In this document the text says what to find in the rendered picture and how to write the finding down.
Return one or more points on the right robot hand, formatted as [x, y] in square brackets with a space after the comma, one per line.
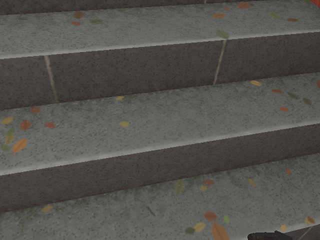
[276, 235]

